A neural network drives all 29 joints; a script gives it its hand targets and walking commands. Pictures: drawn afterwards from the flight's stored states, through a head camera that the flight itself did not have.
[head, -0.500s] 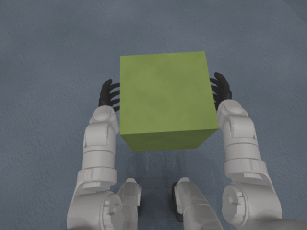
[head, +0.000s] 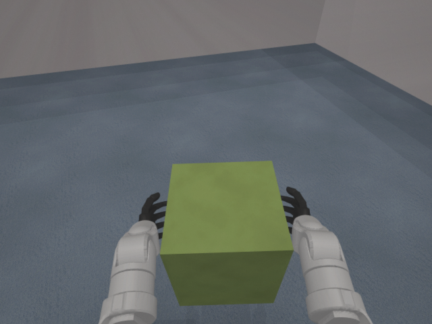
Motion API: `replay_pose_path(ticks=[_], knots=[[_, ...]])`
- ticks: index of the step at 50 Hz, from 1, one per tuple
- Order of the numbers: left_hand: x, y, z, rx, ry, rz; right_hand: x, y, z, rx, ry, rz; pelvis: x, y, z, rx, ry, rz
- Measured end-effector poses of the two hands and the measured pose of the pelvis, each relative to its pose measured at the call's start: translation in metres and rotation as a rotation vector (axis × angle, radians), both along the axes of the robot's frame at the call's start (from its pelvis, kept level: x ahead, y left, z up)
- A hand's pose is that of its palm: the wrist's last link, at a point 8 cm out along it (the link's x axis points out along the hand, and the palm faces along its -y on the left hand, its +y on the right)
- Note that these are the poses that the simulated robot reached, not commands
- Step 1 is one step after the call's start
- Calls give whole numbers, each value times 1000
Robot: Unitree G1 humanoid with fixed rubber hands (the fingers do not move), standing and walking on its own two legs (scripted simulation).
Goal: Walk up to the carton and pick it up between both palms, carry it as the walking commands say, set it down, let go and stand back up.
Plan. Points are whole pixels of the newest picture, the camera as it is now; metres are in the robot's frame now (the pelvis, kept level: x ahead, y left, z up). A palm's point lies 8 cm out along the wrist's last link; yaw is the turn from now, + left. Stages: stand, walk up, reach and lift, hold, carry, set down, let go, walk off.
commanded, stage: reach and lift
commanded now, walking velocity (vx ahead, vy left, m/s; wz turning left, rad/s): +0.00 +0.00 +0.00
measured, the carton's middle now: (224, 235) +0.31 +0.02 -0.02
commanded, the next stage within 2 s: hold in 1.14 s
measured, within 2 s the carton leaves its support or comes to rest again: neither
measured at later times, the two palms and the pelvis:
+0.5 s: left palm (148, 225) +0.29 +0.17 +0.04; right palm (302, 232) +0.28 -0.13 +0.04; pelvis -0.02 +0.04 +0.00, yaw -1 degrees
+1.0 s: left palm (155, 224) +0.28 +0.16 +0.05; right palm (313, 234) +0.27 -0.14 +0.05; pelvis +0.01 +0.02 +0.01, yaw -1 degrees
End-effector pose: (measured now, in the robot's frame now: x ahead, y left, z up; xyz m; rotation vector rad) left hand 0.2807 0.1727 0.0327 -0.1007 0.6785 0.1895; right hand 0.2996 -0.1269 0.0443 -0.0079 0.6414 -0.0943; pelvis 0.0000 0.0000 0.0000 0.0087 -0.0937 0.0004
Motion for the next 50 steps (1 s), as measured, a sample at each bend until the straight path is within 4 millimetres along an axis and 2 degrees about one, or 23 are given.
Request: replay_pose_path(ticks=[8, 19, 25, 34, 43, 50], knots=[[0, -1, 10, -2, -25, -50, -10, -1, 18, 6, -25, -57, -6, 10, 4, -16, -39, 9], [6, -3, 5, 59, 28, -110, -24, -4, -6, 48, 27, -100, -22, 37, 1, -17, -40, -19], [6, 0, 4, 46, 24, -92, -18, -1, -3, 41, 19, -86, -20, 44, 2, -17, -8, -14], [13, -1, 17, 35, -13, -79, -7, -2, 18, 16, -15, -61, -8, 39, 4, -11, 2, -14], [7, -10, 14, 41, 20, -100, -20, -12, 10, 17, 19, -77, 6, 25, 7, -8, -38, -19], [1, -16, 15, 60, 14, -112, -28, -17, 6, 23, 14, -82, 6, 18, 8, -4, -56, -18]])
